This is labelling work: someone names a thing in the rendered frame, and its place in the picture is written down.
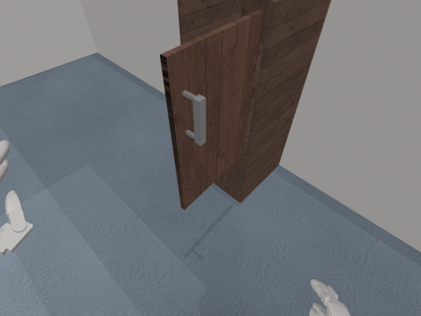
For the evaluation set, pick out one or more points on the cupboard door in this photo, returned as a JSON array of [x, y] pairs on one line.
[[219, 65]]

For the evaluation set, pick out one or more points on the robot right hand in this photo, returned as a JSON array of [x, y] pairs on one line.
[[329, 298]]

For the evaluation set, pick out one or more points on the robot left hand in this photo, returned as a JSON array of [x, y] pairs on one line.
[[11, 234]]

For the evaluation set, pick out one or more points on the handle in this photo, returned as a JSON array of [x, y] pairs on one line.
[[199, 117]]

